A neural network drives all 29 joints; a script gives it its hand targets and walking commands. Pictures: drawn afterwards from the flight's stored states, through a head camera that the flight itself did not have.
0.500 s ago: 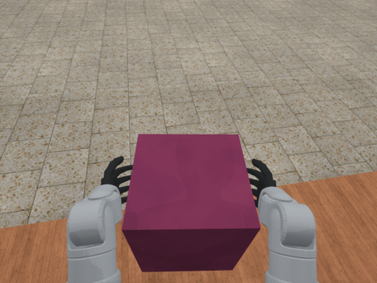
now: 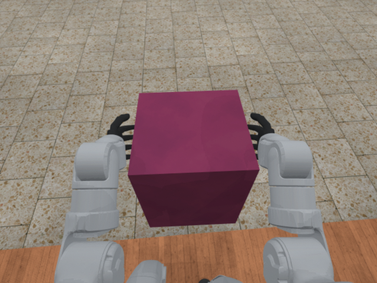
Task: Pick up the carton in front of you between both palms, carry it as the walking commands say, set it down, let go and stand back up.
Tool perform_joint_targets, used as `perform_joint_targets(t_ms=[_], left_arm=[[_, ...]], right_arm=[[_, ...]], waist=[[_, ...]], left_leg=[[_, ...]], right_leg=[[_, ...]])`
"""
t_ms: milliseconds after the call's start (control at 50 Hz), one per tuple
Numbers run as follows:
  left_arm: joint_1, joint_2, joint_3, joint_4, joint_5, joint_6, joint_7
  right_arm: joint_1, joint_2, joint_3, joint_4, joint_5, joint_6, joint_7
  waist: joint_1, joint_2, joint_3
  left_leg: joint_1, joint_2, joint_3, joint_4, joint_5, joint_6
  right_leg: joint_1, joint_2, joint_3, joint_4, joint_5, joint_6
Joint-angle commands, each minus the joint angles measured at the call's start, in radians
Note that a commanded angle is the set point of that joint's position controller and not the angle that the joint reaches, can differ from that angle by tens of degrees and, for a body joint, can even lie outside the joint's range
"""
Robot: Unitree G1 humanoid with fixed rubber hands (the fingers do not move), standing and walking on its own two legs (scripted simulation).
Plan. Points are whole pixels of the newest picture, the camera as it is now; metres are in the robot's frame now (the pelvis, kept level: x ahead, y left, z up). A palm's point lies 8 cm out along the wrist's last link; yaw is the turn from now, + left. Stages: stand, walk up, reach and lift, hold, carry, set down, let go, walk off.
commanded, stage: carry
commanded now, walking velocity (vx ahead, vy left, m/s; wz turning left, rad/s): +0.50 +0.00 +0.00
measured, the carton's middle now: (190, 163) +0.36 +0.02 +0.01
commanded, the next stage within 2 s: none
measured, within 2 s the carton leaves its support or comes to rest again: neither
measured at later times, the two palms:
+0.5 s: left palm (157, 39) +0.71 +0.13 +0.10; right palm (263, 49) +0.67 -0.17 +0.10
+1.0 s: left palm (171, 31) +1.03 +0.12 -0.05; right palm (242, 31) +1.05 -0.18 -0.06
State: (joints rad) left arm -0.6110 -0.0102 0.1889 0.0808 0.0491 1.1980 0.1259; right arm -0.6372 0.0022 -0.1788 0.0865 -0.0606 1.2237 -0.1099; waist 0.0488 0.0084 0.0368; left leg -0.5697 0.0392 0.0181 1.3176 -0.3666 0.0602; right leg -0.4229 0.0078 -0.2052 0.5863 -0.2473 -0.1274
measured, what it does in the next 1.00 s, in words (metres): goes down: left foot, then right foot 0.11 m lower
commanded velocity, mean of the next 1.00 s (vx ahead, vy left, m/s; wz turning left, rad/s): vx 0.50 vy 0.00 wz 0.00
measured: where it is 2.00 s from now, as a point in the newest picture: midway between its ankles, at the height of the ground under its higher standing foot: (204, 110)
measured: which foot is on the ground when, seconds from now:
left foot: up 0.00-0.24, down 0.26-0.74, up 0.76-1.00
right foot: down 0.00-0.28, up 0.30-0.72, down 0.74-1.00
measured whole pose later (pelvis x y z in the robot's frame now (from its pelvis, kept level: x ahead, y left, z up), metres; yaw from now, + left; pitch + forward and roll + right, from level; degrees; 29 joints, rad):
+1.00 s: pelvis +0.68 -0.05 -0.12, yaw +0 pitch +5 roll +1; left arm -0.62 -0.02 0.22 0.14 0.03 1.15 0.14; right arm -0.63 0.03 -0.22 0.11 -0.07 1.19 -0.13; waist 0.07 0.01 0.07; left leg -0.80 0.06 0.01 1.21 -0.34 0.04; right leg -0.36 0.08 -0.12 0.64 -0.37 -0.14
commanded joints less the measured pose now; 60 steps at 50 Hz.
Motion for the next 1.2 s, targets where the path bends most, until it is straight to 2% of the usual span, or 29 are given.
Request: perform_joint_targets(t_ms=[0,100,180,220,240,260,280,300,320,340,380,440,500,540,580,640,700,720,740,760,780,800,820,840,880,1060,1120,1160,1180], left_arm=[[-0.847,-1.114,-0.679,-0.145,-0.513,-0.05,-0.259],[-0.83,-1.111,-0.643,-0.076,-0.489,-0.054,-0.256],[-0.8,-1.094,-0.625,-0.075,-0.458,-0.042,-0.25],[-0.752,-1.086,-0.619,-0.063,-0.436,-0.03,-0.245],[-0.743,-1.087,-0.621,-0.063,-0.426,-0.025,-0.243],[-0.737,-1.075,-0.62,-0.06,-0.412,-0.021,-0.24],[-0.713,-1.093,-0.618,-0.059,-0.398,-0.008,-0.24],[-0.697,-1.068,-0.611,-0.056,-0.381,-0.003,-0.234],[-0.716,-1.07,-0.61,-0.078,-0.369,-0.005,-0.226],[-0.741,-1.066,-0.607,-0.104,-0.354,-0.009,-0.217],[-0.75,-1.052,-0.599,-0.146,-0.332,-0.018,-0.198],[-0.724,-1.018,-0.598,-0.177,-0.303,-0.027,-0.175],[-0.665,-0.974,-0.599,-0.163,-0.279,-0.023,-0.162],[-0.639,-0.951,-0.593,-0.136,-0.261,-0.016,-0.165],[-0.632,-0.926,-0.575,-0.097,-0.24,-0.01,-0.175],[-0.645,-0.914,-0.553,-0.035,-0.236,-0.004,-0.195],[-0.658,-0.908,-0.531,0.021,-0.267,0.001,-0.219],[-0.659,-0.915,-0.514,0.052,-0.273,0.003,-0.229],[-0.698,-0.89,-0.5,0.093,-0.282,0.005,-0.235],[-0.691,-0.895,-0.477,0.138,-0.307,0.012,-0.24],[-0.699,-0.934,-0.485,0.125,-0.337,0.004,-0.247],[-0.741,-1.012,-0.501,0.095,-0.383,-0.003,-0.255],[-0.841,-1.068,-0.539,0.019,-0.425,-0.015,-0.261],[-0.889,-1.127,-0.566,-0.019,-0.469,-0.019,-0.263],[-0.925,-1.184,-0.606,-0.089,-0.515,-0.036,-0.258],[-0.698,-1.202,-0.73,-0.137,-0.489,-0.127,-0.263],[-0.638,-1.169,-0.757,-0.14,-0.476,-0.154,-0.263],[-0.633,-1.134,-0.77,-0.154,-0.459,-0.164,-0.258],[-0.623,-1.119,-0.778,-0.162,-0.452,-0.16,-0.257]], right_arm=[[-0.718,1.079,0.614,-0.103,0.395,-0.078,0.175],[-0.728,1.064,0.59,-0.063,0.36,-0.086,0.162],[-0.746,1.062,0.596,-0.085,0.363,-0.069,0.166],[-0.715,1.058,0.596,-0.089,0.364,-0.055,0.175],[-0.702,1.058,0.594,-0.095,0.366,-0.049,0.184],[-0.678,1.051,0.593,-0.095,0.373,-0.042,0.195],[-0.69,1.032,0.59,-0.086,0.373,-0.043,0.202],[-0.661,1.058,0.597,-0.061,0.392,-0.038,0.213],[-0.682,1.089,0.615,-0.084,0.417,-0.039,0.225],[-0.739,1.12,0.642,-0.125,0.448,-0.042,0.235],[-0.853,1.162,0.689,-0.204,0.511,-0.049,0.244],[-0.899,1.148,0.723,-0.261,0.56,-0.057,0.239],[-0.815,1.112,0.705,-0.229,0.554,-0.052,0.236],[-0.749,1.093,0.688,-0.165,0.529,-0.05,0.24],[-0.707,1.081,0.663,-0.092,0.511,-0.052,0.249],[-0.708,1.081,0.644,-0.001,0.491,-0.061,0.262],[-0.701,1.078,0.617,0.06,0.463,-0.064,0.26],[-0.718,1.061,0.593,0.074,0.45,-0.061,0.255],[-0.757,1.064,0.573,0.097,0.441,-0.045,0.245],[-0.751,1.039,0.55,0.112,0.434,-0.032,0.229],[-0.768,1.046,0.536,0.078,0.431,-0.028,0.217],[-0.819,1.064,0.54,0.04,0.428,-0.033,0.205],[-0.855,1.095,0.538,-0.01,0.432,-0.038,0.196],[-0.874,1.115,0.542,-0.051,0.428,-0.045,0.186],[-0.831,1.143,0.55,-0.088,0.412,-0.059,0.167],[-0.574,1.121,0.642,-0.11,0.327,-0.16,0.165],[-0.549,1.091,0.681,-0.135,0.326,-0.182,0.174],[-0.529,1.069,0.702,-0.164,0.344,-0.188,0.186],[-0.535,1.05,0.711,-0.169,0.353,-0.188,0.193]], waist=[[-0.013,-0.078,-0.527],[0.013,-0.091,-0.499],[0.017,-0.148,-0.458],[-0.055,-0.16,-0.535],[-0.115,-0.118,-0.551],[-0.17,-0.022,-0.562],[-0.105,0.269,-0.66],[-0.145,0.326,-0.67],[-0.164,0.233,-0.62],[-0.169,0.117,-0.579],[-0.15,0.033,-0.536],[-0.156,0.037,-0.511],[-0.177,0.117,-0.558],[-0.22,0.084,-0.492],[-0.217,0.029,-0.422],[-0.146,0.11,-0.344],[-0.005,0.042,-0.377],[0.028,-0.091,-0.394],[-0.044,-0.291,-0.426],[-0.008,-0.298,-0.514],[0.045,-0.286,-0.571],[0.015,-0.135,-0.529],[0.005,-0.167,-0.523],[-0.009,-0.075,-0.48],[-0.015,-0.066,-0.508],[0.045,-0.08,-0.537],[-0.015,-0.123,-0.544],[-0.105,-0.092,-0.614],[-0.092,0.111,-0.704]], left_leg=[[-0.176,0.025,-0.015,-0.028,0.05,0.0],[-0.254,0.01,0.041,-0.294,0.126,-0.006],[0.034,-0.098,0.166,-0.678,0.295,0.012],[0.226,-0.109,0.168,-0.671,0.4,0.059],[0.377,-0.106,0.173,-0.793,0.458,0.055],[0.587,0.003,0.019,-0.785,0.571,0.047],[0.858,0.224,-0.342,-0.73,0.855,0.198],[0.981,0.272,-0.503,-0.77,0.689,0.287],[0.971,0.26,-0.492,-0.788,0.62,0.294],[0.929,0.247,-0.446,-0.787,0.591,0.261],[0.804,0.225,-0.38,-0.803,0.538,0.212],[0.708,0.213,-0.31,-0.835,0.557,0.213],[0.84,0.177,-0.223,-0.728,0.744,0.164],[0.898,0.094,-0.187,-0.675,0.674,0.146],[0.667,0.027,-0.099,-0.668,0.402,0.116],[0.448,0.03,-0.058,-0.607,0.215,0.086],[0.375,0.011,-0.01,-0.232,0.355,0.041],[0.22,-0.045,0.02,0.016,0.087,0.016],[-0.065,-0.087,-0.011,0.186,-0.312,-0.021],[-0.18,-0.071,-0.05,0.251,-0.277,-0.037],[-0.281,-0.056,-0.074,0.271,-0.143,-0.029],[-0.238,-0.019,-0.071,0.195,-0.058,-0.023],[-0.258,-0.008,-0.069,0.204,-0.059,-0.021],[-0.225,0.015,-0.076,0.12,-0.018,-0.028],[-0.207,0.027,-0.049,0.036,-0.028,-0.03],[-0.212,-0.06,0.102,-0.544,0.269,-0.004],[0.162,-0.134,0.196,-0.822,0.419,0.01],[0.607,-0.016,0.103,-0.914,0.562,0.037],[0.898,0.268,-0.209,-0.768,0.988,0.109]], right_leg=[[0.502,-0.272,0.37,-0.168,0.332,-0.092],[0.574,-0.224,0.277,-0.113,0.571,-0.094],[0.483,-0.145,0.132,-0.098,0.762,-0.044],[0.464,-0.155,0.064,0.098,0.949,-0.003],[0.399,-0.132,0.041,0.246,0.882,0.028],[0.198,-0.097,0.083,0.426,0.626,0.041],[-0.093,0.036,0.137,0.644,-0.125,0.08],[-0.318,0.08,0.21,0.826,-0.328,0.095],[-0.434,0.051,0.238,0.848,-0.299,0.083],[-0.464,0.014,0.255,0.8,-0.248,0.074],[-0.411,-0.025,0.259,0.615,-0.164,0.079],[-0.326,-0.007,0.207,0.387,-0.203,0.1],[-0.383,-0.028,0.211,0.353,0.152,0.091],[-0.493,-0.001,0.156,0.182,0.298,0.103],[-0.238,0.01,0.136,-0.1,0.574,0.105],[0.036,-0.017,0.127,-0.161,0.751,0.071],[0.348,-0.048,0.097,-0.215,0.581,0.071],[0.48,-0.104,0.17,-0.181,0.459,0.074],[0.714,-0.268,0.368,0.101,0.968,0.034],[0.795,-0.351,0.55,0.092,0.856,-0.047],[0.758,-0.392,0.725,-0.077,0.329,-0.161],[0.609,-0.341,0.735,-0.171,0.091,-0.125],[0.558,-0.37,0.768,-0.145,0.157,-0.154],[0.45,-0.34,0.672,-0.15,0.262,-0.155],[0.407,-0.278,0.577,-0.148,0.23,-0.143],[0.657,-0.136,0.304,-0.033,0.868,-0.044],[0.557,-0.129,0.214,0.031,1.057,0.028],[0.318,-0.125,0.152,0.269,0.816,0.087],[0.072,-0.057,0.158,0.428,0.037,0.117]])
